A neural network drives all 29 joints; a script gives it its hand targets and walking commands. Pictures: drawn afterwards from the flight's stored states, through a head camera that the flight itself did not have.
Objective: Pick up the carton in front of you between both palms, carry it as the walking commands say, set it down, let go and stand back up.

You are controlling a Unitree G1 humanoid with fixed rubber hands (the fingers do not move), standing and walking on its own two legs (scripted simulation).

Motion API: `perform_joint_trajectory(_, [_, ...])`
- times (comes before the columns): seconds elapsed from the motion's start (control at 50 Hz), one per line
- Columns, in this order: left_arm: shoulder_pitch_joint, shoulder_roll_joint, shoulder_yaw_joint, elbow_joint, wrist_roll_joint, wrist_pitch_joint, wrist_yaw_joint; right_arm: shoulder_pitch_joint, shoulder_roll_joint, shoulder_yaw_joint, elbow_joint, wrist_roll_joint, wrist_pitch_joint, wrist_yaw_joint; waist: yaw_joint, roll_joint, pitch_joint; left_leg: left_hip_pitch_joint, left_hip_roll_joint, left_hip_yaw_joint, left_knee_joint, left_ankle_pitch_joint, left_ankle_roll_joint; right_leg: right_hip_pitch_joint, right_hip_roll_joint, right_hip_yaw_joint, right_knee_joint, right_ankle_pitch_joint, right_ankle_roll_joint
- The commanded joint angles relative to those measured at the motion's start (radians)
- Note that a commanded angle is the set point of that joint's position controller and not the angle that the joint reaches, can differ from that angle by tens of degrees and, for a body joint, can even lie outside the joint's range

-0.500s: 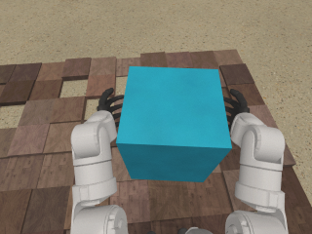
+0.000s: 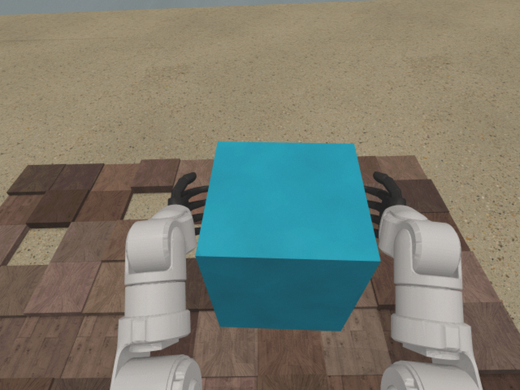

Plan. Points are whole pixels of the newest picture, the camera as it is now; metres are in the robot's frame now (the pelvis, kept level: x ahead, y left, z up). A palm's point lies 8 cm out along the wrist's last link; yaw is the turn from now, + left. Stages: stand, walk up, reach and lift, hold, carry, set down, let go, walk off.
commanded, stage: carry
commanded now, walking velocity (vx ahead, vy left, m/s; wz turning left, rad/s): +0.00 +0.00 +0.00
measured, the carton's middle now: (282, 241) +0.35 +0.00 +0.05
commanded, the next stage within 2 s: none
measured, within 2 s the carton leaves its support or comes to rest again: neither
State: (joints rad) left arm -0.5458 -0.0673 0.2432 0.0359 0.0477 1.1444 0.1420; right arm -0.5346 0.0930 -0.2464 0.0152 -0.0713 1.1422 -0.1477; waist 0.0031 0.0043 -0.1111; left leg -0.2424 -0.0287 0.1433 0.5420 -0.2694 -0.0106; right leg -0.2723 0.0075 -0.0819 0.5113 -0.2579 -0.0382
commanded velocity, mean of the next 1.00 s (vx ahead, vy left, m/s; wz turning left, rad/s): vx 0.49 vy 0.00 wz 0.00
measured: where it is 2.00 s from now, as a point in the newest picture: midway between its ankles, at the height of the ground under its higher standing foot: (291, 238)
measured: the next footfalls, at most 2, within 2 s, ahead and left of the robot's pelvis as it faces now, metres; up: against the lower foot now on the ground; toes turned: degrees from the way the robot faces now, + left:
right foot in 0.48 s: +0.20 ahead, -0.12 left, +0.02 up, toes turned -6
left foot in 1.02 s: +0.54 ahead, +0.06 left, +0.02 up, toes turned +9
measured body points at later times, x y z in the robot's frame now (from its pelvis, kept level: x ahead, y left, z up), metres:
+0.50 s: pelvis +0.09 -0.03 -0.01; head +0.08 -0.04 +0.44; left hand +0.45 +0.09 +0.11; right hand +0.43 -0.21 +0.10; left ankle -0.06 +0.06 -0.72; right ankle +0.16 -0.12 -0.72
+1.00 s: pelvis +0.34 -0.04 +0.01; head +0.33 -0.04 +0.46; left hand +0.65 +0.11 +0.12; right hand +0.64 -0.19 +0.12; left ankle +0.48 +0.07 -0.71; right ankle +0.16 -0.12 -0.72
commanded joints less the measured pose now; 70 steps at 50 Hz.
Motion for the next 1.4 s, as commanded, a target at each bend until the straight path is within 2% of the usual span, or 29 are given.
perform_joint_trajectory(0.0, [-0.614, -0.882, -0.615, -0.051, -0.266, -0.009, -0.100, -0.613, 0.848, 0.622, -0.051, 0.271, -0.007, 0.101, -0.009, -0.032, -0.385, 0.126, 0.146, -0.121, -0.005, 0.565, 0.035, 0.194, -0.144, 0.101, 0.056, 0.752, -0.047])
perform_joint_trajectory(0.04, [-0.622, -0.887, -0.611, -0.059, -0.262, -0.012, -0.098, -0.640, 0.863, 0.629, -0.059, 0.283, -0.009, 0.101, -0.005, -0.043, -0.381, 0.130, 0.137, -0.120, -0.039, 0.489, 0.031, 0.190, -0.148, 0.100, 0.050, 0.712, -0.053])
perform_joint_trajectory(0.1, [-0.637, -0.890, -0.613, -0.074, -0.262, -0.013, -0.096, -0.652, 0.874, 0.637, -0.054, 0.296, -0.011, 0.101, -0.016, -0.015, -0.371, 0.181, 0.170, -0.148, -0.052, 0.453, 0.057, 0.132, -0.123, 0.076, 0.048, 0.413, -0.038])
perform_joint_trajectory(0.14, [-0.624, -0.878, -0.603, -0.063, -0.250, -0.011, -0.092, -0.624, 0.866, 0.627, -0.031, 0.290, -0.011, 0.098, -0.033, 0.030, -0.352, 0.216, 0.207, -0.211, -0.060, 0.324, 0.113, 0.038, -0.086, 0.044, 0.106, 0.153, -0.038])
perform_joint_trajectory(0.18, [-0.612, -0.860, -0.589, -0.039, -0.231, -0.008, -0.088, -0.602, 0.845, 0.608, -0.005, 0.273, -0.012, 0.094, -0.054, 0.107, -0.276, 0.259, 0.292, -0.361, -0.110, 0.215, 0.206, -0.161, -0.030, -0.002, 0.195, -0.156, -0.039])
perform_joint_trajectory(0.2, [-0.616, -0.849, -0.582, -0.028, -0.222, -0.009, -0.086, -0.604, 0.836, 0.601, 0.002, 0.268, -0.012, 0.092, -0.070, 0.130, -0.218, 0.300, 0.340, -0.439, -0.133, 0.240, 0.254, -0.290, -0.012, -0.023, 0.222, -0.250, -0.040])
perform_joint_trajectory(0.26, [-0.641, -0.840, -0.572, -0.021, -0.214, -0.013, -0.077, -0.660, 0.839, 0.616, -0.034, 0.293, -0.021, 0.092, -0.118, 0.118, -0.158, 0.419, 0.379, -0.530, -0.165, 0.392, 0.313, -0.542, -0.014, -0.003, 0.396, -0.313, -0.039])
perform_joint_trajectory(0.32, [-0.639, -0.842, -0.562, -0.045, -0.208, -0.021, -0.069, -0.752, 0.888, 0.671, -0.087, 0.362, -0.035, 0.100, -0.101, 0.092, -0.198, 0.417, 0.335, -0.431, -0.181, 0.340, 0.293, -0.542, -0.040, -0.004, 0.460, -0.219, -0.023])
perform_joint_trajectory(0.38, [-0.611, -0.820, -0.538, -0.049, -0.183, -0.026, -0.062, -0.777, 0.908, 0.696, -0.084, 0.400, -0.042, 0.105, -0.092, 0.089, -0.179, 0.325, 0.297, -0.335, -0.206, 0.302, 0.261, -0.447, -0.041, -0.019, 0.339, -0.118, -0.010])
perform_joint_trajectory(0.44, [-0.555, -0.800, -0.519, -0.029, -0.154, -0.023, -0.058, -0.745, 0.912, 0.686, -0.041, 0.397, -0.039, 0.108, -0.035, 0.102, -0.217, 0.124, 0.226, -0.150, -0.098, 0.505, 0.162, -0.066, 0.043, -0.121, 0.068, 0.013, -0.019])
perform_joint_trajectory(0.46, [-0.534, -0.792, -0.514, -0.012, -0.145, -0.022, -0.057, -0.703, 0.908, 0.679, -0.019, 0.390, -0.036, 0.108, -0.002, 0.067, -0.293, 0.000, 0.178, -0.065, 0.060, 0.608, 0.112, 0.188, 0.030, -0.071, 0.030, 0.047, -0.060])
perform_joint_trajectory(0.48, [-0.509, -0.764, -0.504, 0.003, -0.130, -0.024, -0.054, -0.688, 0.902, 0.668, -0.016, 0.383, -0.030, 0.108, 0.057, -0.138, -0.404, -0.207, 0.060, 0.012, 0.404, 0.368, 0.024, 0.415, -0.207, 0.358, -0.123, -0.033, -0.150])
perform_joint_trajectory(0.5, [-0.513, -0.762, -0.506, -0.003, -0.131, -0.026, -0.054, -0.698, 0.903, 0.661, -0.008, 0.375, -0.028, 0.108, 0.058, -0.301, -0.397, -0.441, -0.047, -0.057, 0.589, -0.202, -0.004, 0.544, -0.378, 0.680, -0.202, 0.235, -0.238])
perform_joint_trajectory(0.52, [-0.530, -0.784, -0.527, -0.040, -0.152, -0.025, -0.062, -0.693, 0.909, 0.656, 0.001, 0.363, -0.030, 0.107, 0.048, -0.183, -0.400, -0.484, 0.012, -0.170, 0.715, -0.222, 0.025, 0.539, -0.366, 0.618, -0.157, 0.285, -0.253])
perform_joint_trajectory(0.56, [-0.649, -0.875, -0.617, -0.140, -0.239, -0.035, -0.082, -0.649, 0.934, 0.626, -0.005, 0.337, -0.033, 0.107, 0.023, -0.011, -0.348, -0.501, 0.076, -0.181, 0.685, -0.139, 0.041, 0.439, -0.321, 0.453, -0.148, 0.291, -0.188])
perform_joint_trajectory(0.6, [-0.750, -0.936, -0.684, -0.211, -0.316, -0.047, -0.101, -0.645, 0.944, 0.620, -0.033, 0.304, -0.037, 0.102, 0.007, -0.056, -0.333, -0.442, 0.103, -0.163, 0.581, -0.066, 0.024, 0.360, -0.280, 0.338, -0.197, 0.233, -0.127])
perform_joint_trajectory(0.68, [-0.716, -0.938, -0.730, -0.251, -0.380, -0.038, -0.121, -0.566, 0.888, 0.629, -0.093, 0.248, -0.032, 0.080, 0.015, -0.092, -0.323, -0.448, 0.097, -0.101, 0.450, 0.010, -0.005, 0.377, -0.256, 0.244, -0.248, 0.336, -0.130])
perform_joint_trajectory(0.78, [-0.516, -0.908, -0.712, -0.235, -0.352, 0.012, -0.139, -0.424, 0.855, 0.662, -0.169, 0.217, 0.011, 0.080, 0.033, -0.110, -0.282, -0.528, 0.099, -0.057, 0.250, 0.130, -0.013, 0.517, -0.235, 0.162, -0.250, 0.586, -0.107])
perform_joint_trajectory(0.92, [-0.324, -0.907, -0.745, -0.320, -0.299, 0.049, -0.169, -0.345, 0.909, 0.790, -0.321, 0.286, 0.049, 0.140, 0.036, -0.160, -0.155, -0.470, 0.063, 0.023, 0.020, 0.197, 0.031, 0.537, -0.231, 0.067, -0.212, 0.715, -0.104])
perform_joint_trajectory(0.98, [-0.284, -0.875, -0.776, -0.388, -0.286, 0.053, -0.164, -0.321, 0.891, 0.822, -0.371, 0.327, 0.058, 0.157, 0.010, -0.175, -0.200, -0.163, -0.012, 0.103, -0.082, 0.200, 0.059, 0.432, -0.204, -0.022, -0.030, 0.947, -0.054])
perform_joint_trajectory(1.0, [-0.276, -0.857, -0.783, -0.408, -0.283, 0.055, -0.161, -0.299, 0.877, 0.824, -0.371, 0.332, 0.060, 0.160, -0.010, -0.132, -0.268, 0.056, -0.026, 0.117, -0.131, 0.185, 0.062, 0.341, -0.170, -0.061, 0.122, 0.844, -0.022])
perform_joint_trajectory(1.02, [-0.286, -0.842, -0.790, -0.423, -0.286, 0.058, -0.157, -0.281, 0.858, 0.818, -0.379, 0.332, 0.063, 0.162, -0.035, -0.044, -0.354, 0.309, 0.104, -0.040, -0.110, 0.091, 0.082, 0.151, -0.154, -0.060, 0.326, 0.533, 0.005])
perform_joint_trajectory(1.04, [-0.294, -0.848, -0.799, -0.439, -0.300, 0.066, -0.154, -0.293, 0.824, 0.802, -0.367, 0.329, 0.063, 0.160, -0.037, 0.206, -0.468, 0.599, 0.404, -0.522, -0.126, 0.000, 0.245, -0.184, -0.043, -0.019, 0.619, 0.151, 0.045])
perform_joint_trajectory(1.06, [-0.306, -0.831, -0.802, -0.454, -0.305, 0.068, -0.154, -0.256, 0.833, 0.810, -0.353, 0.340, 0.061, 0.160, -0.045, 0.280, -0.404, 0.588, 0.418, -0.728, -0.274, 0.044, 0.290, -0.388, 0.060, 0.051, 0.767, -0.231, 0.039])
perform_joint_trajectory(1.08, [-0.323, -0.854, -0.810, -0.451, -0.312, 0.063, -0.151, -0.282, 0.838, 0.811, -0.387, 0.349, 0.059, 0.162, -0.032, 0.199, -0.353, 0.530, 0.419, -0.614, -0.256, 0.091, 0.283, -0.435, -0.023, 0.105, 0.831, -0.224, 0.019])
perform_joint_trajectory(1.12, [-0.335, -0.866, -0.797, -0.429, -0.311, 0.050, -0.149, -0.330, 0.862, 0.826, -0.403, 0.362, 0.049, 0.168, -0.026, 0.043, -0.305, 0.356, 0.361, -0.425, -0.256, 0.130, 0.227, -0.401, -0.094, 0.113, 0.745, -0.132, 0.005])
perform_joint_trajectory(1.18, [-0.357, -0.845, -0.783, -0.358, -0.281, 0.029, -0.138, -0.380, 0.832, 0.806, -0.349, 0.354, 0.027, 0.166, -0.026, 0.076, -0.290, 0.214, 0.296, -0.261, -0.314, 0.018, 0.195, -0.325, -0.101, 0.059, 0.607, -0.052, 0.028])
perform_joint_trajectory(1.26, [-0.440, -0.781, -0.727, -0.257, -0.249, 0.007, -0.107, -0.441, 0.748, 0.739, -0.235, 0.325, 0.001, 0.139, -0.039, 0.105, -0.232, 0.222, 0.274, -0.200, -0.338, -0.010, 0.234, -0.442, -0.109, 0.018, 0.471, 0.059, 0.049])
perform_joint_trajectory(1.38, [-0.502, -0.755, -0.613, -0.103, -0.223, 0.004, -0.069, -0.500, 0.711, 0.618, -0.081, 0.277, -0.006, 0.092, -0.059, 0.109, -0.149, 0.277, 0.237, -0.125, -0.284, 0.262, 0.217, -0.449, -0.091, -0.031, 0.207, 0.180, 0.032])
